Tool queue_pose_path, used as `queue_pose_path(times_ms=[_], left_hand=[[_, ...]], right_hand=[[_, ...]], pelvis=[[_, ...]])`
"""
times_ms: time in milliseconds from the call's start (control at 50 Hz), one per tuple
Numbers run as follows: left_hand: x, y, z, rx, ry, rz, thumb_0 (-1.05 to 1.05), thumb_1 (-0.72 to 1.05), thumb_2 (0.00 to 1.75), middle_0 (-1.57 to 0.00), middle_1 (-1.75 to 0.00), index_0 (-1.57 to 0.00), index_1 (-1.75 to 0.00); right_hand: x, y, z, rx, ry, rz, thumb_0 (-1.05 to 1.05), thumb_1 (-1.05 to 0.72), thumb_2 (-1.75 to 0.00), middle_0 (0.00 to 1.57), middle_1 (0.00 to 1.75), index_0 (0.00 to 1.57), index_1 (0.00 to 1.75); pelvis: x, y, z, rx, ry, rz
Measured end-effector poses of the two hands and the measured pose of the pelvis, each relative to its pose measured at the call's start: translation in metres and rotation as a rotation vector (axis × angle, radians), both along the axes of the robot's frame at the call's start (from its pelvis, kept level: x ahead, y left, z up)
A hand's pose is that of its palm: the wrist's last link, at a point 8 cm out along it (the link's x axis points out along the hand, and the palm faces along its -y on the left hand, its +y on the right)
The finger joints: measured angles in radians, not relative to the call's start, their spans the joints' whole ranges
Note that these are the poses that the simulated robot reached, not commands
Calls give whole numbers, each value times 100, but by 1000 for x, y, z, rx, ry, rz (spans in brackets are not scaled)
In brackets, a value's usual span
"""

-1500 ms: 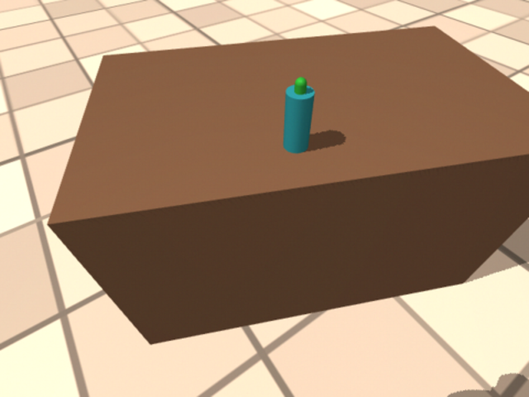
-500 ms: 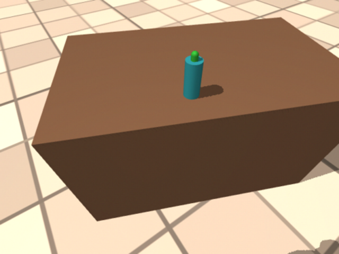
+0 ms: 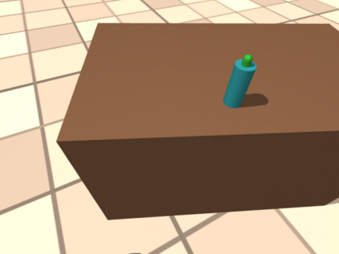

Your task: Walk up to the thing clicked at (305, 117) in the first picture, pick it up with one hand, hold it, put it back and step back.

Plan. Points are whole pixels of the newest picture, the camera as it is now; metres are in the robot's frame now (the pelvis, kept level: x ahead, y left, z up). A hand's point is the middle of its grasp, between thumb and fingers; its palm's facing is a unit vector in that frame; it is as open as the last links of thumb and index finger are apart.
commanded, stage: walk up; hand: right
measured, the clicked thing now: (239, 81) +0.59 -0.20 +0.09
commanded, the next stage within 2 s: stand in 1.76 s
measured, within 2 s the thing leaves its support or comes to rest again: neither
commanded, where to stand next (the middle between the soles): +0.12 -0.04 m, yaw +4 degrees
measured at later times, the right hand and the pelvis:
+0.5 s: hand (274, 232) +0.21 -0.28 -0.15, palm faces -0.13 +0.90 -0.41, open 7.3 cm; pelvis +0.09 -0.02 +0.00, yaw +6 degrees
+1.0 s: hand (269, 221) +0.23 -0.27 -0.14, palm faces -0.14 +0.93 -0.34, open 7.4 cm; pelvis +0.10 -0.04 +0.02, yaw +6 degrees
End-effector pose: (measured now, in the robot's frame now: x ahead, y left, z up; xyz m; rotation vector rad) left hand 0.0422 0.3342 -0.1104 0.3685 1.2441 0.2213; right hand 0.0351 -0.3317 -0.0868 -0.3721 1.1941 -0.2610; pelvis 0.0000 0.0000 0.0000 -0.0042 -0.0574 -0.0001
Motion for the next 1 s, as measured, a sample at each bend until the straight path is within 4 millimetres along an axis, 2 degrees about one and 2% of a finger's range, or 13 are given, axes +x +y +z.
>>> queue_pose_path(times_ms=[100, 200, 300, 340, 440, 500, 560, 660, 720, 840, 1000], left_hand=[[43, -1, 9, -29, -56, -10, 1, 91, 90, -20, -30, -20, -30], [79, -12, 13, -33, -88, 3, 0, 90, 90, -20, -30, -20, -30], [106, -32, 5, -17, -110, 27, 0, 90, 90, -20, -30, -20, -30], [113, -43, 3, -23, -117, 31, 0, 90, 90, -20, -30, -20, -30], [127, -62, 4, -55, -143, 31, 0, 90, 90, -20, -30, -21, -30], [132, -61, 0, -68, -154, 37, 0, 90, 90, -21, -30, -21, -30], [133, -54, -9, -79, -153, 62, 0, 90, 90, -21, -30, -21, -30], [124, -47, -11, -72, -103, 109, 0, 90, 90, -21, -30, -21, -30], [117, -45, -10, -50, -85, 116, 0, 90, 90, -20, -30, -21, -30], [104, -50, 1, -26, -46, 111, 0, 90, 90, -20, -30, -20, -30], [108, -60, 17, -33, -79, 107, 1, 90, 90, -20, -30, -21, -30]], right_hand=[[16, 19, 8, 21, 17, 13, 0, -90, -90, 21, 30, 21, 30], [44, 19, 5, 20, 28, 46, 0, -90, -90, 21, 30, 21, 30], [92, 4, -18, 25, 12, 68, 0, -90, -90, 21, 30, 21, 30], [114, 0, -25, 25, -1, 76, 0, -90, -90, 21, 30, 21, 30], [158, 3, -24, 24, -39, 132, 0, -90, -90, 21, 30, 21, 30], [171, 6, -20, 13, -48, 166, 0, -90, -90, 21, 30, 21, 30], [174, 9, -17, -9, -40, 184, 0, -90, -90, 21, 30, 21, 30], [178, 9, -9, -14, -25, 192, 0, -90, -90, 21, 30, 21, 30], [185, 4, -11, -9, -24, 190, 0, -90, -90, 21, 30, 21, 30], [196, 3, -15, 28, -45, 165, 0, -90, -90, 21, 30, 21, 30], [197, 13, -13, 89, -50, 171, 0, -90, -90, 21, 30, 21, 30]], pelvis=[[31, 2, 11, 7, -2, 19], [59, -4, 12, 4, -2, 41], [82, -19, -4, 5, 3, 61], [85, -23, -7, -8, 2, 73], [89, -24, -3, 6, 18, 90], [91, -22, -4, 8, 31, 104], [93, -19, -7, 25, 31, 106], [99, -23, -1, -4, 36, 115], [102, -28, -3, -7, 38, 106], [102, -33, 3, 1, 25, 113], [96, -37, 15, 11, 7, 111]])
